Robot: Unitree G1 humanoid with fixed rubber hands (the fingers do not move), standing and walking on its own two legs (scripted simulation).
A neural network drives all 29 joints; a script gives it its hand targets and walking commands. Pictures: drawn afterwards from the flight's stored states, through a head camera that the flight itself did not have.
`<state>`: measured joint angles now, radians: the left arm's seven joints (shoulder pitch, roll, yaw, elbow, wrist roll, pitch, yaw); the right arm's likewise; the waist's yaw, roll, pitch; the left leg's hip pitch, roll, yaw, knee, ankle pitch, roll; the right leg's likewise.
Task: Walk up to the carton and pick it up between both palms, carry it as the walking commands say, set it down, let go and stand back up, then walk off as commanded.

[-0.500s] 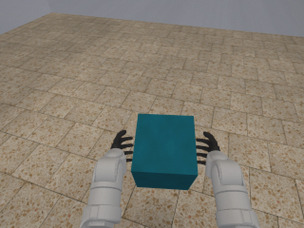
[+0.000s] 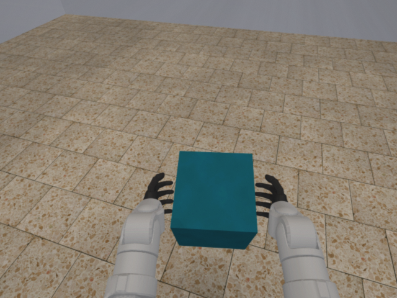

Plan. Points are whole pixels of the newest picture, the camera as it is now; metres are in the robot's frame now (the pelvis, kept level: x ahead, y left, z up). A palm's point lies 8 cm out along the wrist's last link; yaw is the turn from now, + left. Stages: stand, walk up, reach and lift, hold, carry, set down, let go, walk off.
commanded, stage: carry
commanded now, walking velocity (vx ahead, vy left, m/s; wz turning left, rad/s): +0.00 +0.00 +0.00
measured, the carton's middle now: (213, 202) +0.35 +0.00 -0.04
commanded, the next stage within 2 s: hold in 0.80 s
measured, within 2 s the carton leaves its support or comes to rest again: neither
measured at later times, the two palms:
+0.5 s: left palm (155, 201) +0.30 +0.13 +0.04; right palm (279, 204) +0.30 -0.14 +0.04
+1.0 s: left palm (147, 198) +0.31 +0.14 +0.05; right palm (268, 195) +0.31 -0.12 +0.05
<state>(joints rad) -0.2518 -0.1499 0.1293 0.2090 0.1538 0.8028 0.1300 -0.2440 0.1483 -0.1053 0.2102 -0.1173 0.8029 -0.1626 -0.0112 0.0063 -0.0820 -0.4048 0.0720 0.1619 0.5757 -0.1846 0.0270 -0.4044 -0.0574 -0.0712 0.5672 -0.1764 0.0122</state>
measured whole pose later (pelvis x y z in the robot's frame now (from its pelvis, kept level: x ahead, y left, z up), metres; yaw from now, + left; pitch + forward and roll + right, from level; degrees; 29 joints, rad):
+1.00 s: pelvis +0.02 +0.00 +0.00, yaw +2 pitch -5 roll +0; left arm -0.33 -0.17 0.21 0.36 0.20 0.74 0.14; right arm -0.34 0.17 -0.16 0.40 -0.16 0.71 -0.20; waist 0.00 0.00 -0.03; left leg -0.26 0.03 0.09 0.57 -0.22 0.02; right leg -0.25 -0.02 0.02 0.56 -0.22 0.02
